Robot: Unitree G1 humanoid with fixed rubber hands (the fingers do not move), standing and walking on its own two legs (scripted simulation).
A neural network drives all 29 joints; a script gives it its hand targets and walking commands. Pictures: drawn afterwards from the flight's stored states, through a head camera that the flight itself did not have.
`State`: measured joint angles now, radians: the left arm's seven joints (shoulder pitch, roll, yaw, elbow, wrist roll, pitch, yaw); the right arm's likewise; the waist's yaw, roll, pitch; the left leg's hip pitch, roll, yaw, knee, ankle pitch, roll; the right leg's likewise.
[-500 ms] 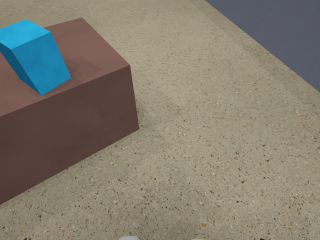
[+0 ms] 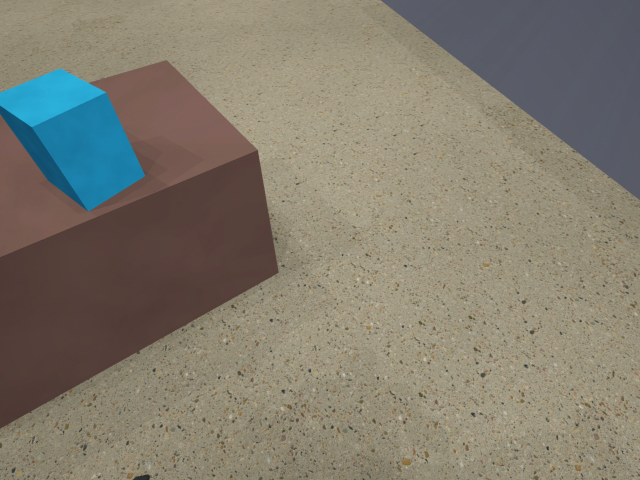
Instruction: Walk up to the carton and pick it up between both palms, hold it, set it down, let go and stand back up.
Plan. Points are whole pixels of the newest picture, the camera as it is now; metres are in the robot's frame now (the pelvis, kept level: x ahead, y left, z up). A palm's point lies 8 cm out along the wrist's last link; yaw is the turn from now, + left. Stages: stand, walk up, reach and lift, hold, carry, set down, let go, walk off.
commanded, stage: stand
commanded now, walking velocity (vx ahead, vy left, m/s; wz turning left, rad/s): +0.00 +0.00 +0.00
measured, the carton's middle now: (74, 140) +0.83 +0.63 -0.06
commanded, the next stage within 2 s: walk up in 0.96 s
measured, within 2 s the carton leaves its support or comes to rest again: neither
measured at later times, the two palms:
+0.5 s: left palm out of the picture +0.07 +0.26 -0.11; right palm out of the picture +0.07 -0.29 -0.12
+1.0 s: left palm out of the picture +0.06 +0.27 -0.11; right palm out of the picture +0.06 -0.29 -0.12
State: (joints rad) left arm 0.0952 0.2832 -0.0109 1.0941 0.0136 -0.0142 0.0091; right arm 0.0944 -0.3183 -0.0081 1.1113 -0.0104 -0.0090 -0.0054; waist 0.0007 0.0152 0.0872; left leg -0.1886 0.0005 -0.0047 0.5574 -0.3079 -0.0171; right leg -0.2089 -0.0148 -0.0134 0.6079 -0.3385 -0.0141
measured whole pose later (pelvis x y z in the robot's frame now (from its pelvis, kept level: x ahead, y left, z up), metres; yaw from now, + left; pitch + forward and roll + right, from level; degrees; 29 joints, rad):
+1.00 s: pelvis +0.00 -0.01 +0.02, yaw -1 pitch -3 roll +0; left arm 0.11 0.30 0.00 1.15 0.01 -0.02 0.00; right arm 0.10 -0.30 0.00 1.16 -0.01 -0.01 0.00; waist 0.01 0.01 0.06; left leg -0.10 0.04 0.00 0.36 -0.20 -0.04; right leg -0.11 0.02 -0.02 0.38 -0.21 -0.03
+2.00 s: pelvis +0.16 +0.15 -0.03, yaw +29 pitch -5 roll -2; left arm 0.34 0.40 0.05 0.90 0.03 -0.08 -0.03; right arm 0.23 -0.42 -0.09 0.92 -0.01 -0.03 0.08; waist 0.04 0.06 0.11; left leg -0.46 0.05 0.03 0.81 -0.33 0.02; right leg -0.16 -0.16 -0.23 0.79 -0.51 0.05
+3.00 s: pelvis +0.36 +0.26 -0.04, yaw +35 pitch -4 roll +0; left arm 0.13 0.38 0.05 1.02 0.01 -0.02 -0.01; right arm 0.19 -0.39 -0.04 1.00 0.00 -0.06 -0.03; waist -0.02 0.00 0.14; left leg -0.40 0.06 0.09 0.95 -0.49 0.02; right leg -0.45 -0.06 -0.07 0.92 -0.38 -0.01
